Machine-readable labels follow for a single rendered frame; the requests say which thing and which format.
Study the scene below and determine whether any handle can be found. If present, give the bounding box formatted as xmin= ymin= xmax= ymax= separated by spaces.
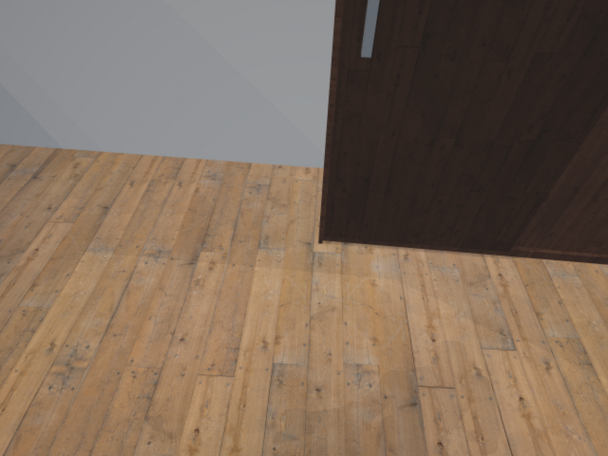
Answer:
xmin=361 ymin=0 xmax=380 ymax=58

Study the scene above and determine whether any wardrobe door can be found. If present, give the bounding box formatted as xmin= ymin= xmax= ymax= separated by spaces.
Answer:
xmin=514 ymin=106 xmax=608 ymax=254
xmin=324 ymin=0 xmax=608 ymax=252

